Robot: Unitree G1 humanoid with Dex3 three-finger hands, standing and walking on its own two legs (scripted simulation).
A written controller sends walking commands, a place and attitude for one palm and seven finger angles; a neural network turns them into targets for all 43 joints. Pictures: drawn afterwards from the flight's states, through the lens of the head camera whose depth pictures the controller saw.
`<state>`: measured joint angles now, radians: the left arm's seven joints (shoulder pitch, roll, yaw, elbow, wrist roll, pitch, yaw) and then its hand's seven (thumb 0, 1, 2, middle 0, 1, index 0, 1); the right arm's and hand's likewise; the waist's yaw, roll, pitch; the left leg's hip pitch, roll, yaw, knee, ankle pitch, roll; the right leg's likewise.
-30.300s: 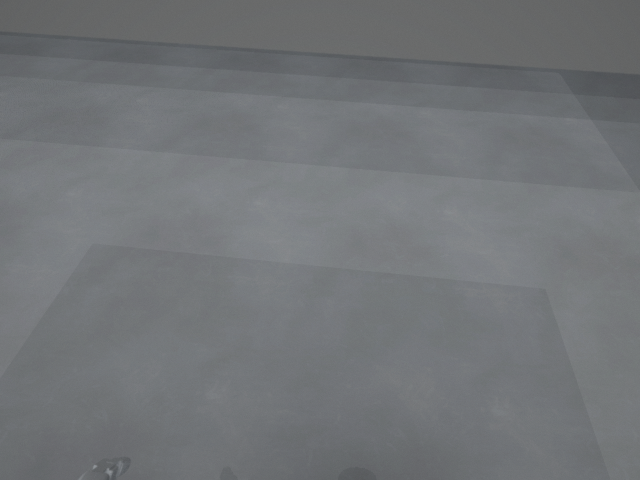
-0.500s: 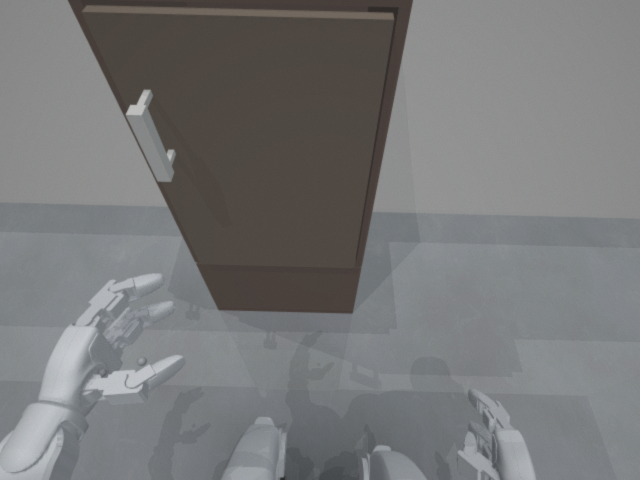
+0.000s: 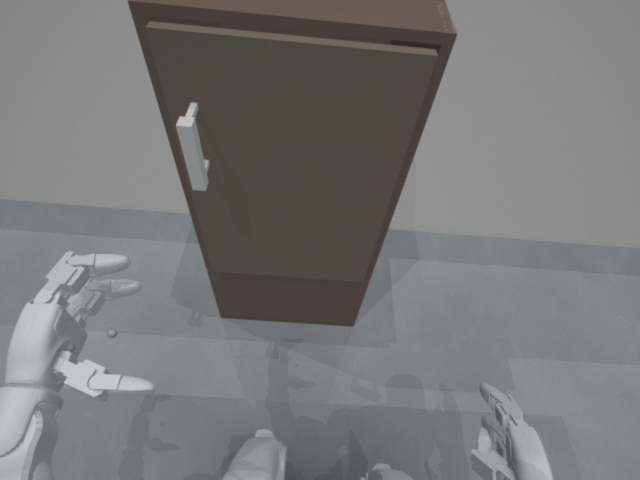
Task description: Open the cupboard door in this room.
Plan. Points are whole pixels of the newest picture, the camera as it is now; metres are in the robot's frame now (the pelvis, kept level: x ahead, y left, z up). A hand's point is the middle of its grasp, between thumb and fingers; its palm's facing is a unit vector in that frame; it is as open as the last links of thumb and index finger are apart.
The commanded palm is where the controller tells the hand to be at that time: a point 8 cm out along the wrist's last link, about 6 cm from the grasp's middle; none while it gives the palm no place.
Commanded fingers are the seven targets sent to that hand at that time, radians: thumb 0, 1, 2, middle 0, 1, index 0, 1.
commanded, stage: raise the hand with hooked fingers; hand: left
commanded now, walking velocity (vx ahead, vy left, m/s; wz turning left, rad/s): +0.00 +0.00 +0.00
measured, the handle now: (196, 147) +0.58 +0.24 +0.05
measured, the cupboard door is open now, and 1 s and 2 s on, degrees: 0 0 0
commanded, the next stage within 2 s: move the hooked fingers beside the handle in 0.84 s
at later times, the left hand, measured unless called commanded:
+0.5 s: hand (110, 293) +0.30 +0.26 +0.07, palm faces +0.00 -1.00 -0.05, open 14.0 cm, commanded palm +0.27 +0.31 +0.07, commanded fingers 0.00 -0.50 0.30 -0.30 -1.20 -0.30 -1.20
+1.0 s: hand (138, 296) +0.30 +0.23 +0.06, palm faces +0.03 -1.00 -0.05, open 14.0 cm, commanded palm +0.28 +0.28 +0.07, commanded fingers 0.00 -0.50 0.30 -0.30 -1.20 -0.30 -1.20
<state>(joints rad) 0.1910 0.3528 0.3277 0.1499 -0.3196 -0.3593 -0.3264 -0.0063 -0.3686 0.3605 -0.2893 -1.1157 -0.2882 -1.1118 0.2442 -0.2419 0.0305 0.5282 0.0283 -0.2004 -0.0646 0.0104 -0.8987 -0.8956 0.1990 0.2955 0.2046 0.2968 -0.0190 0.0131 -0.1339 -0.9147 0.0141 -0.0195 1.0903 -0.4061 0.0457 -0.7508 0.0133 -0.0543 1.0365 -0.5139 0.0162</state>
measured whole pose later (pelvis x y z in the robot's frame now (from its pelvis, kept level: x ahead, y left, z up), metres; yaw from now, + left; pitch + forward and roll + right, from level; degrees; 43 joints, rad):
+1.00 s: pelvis +0.01 -0.04 +0.00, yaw +0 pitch +13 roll -2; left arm -0.02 0.40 0.42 0.45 -0.36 -0.34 -0.49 -0.01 -0.50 0.30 -0.30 -1.20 -0.30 -1.20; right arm 0.27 -0.28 0.03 0.55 0.04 -0.14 -0.07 0.01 -0.90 -0.90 0.20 0.30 0.21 0.30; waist -0.01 0.03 -0.13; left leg -0.88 0.04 -0.03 1.06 -0.41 0.00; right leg -0.74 0.04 -0.06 1.04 -0.53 -0.03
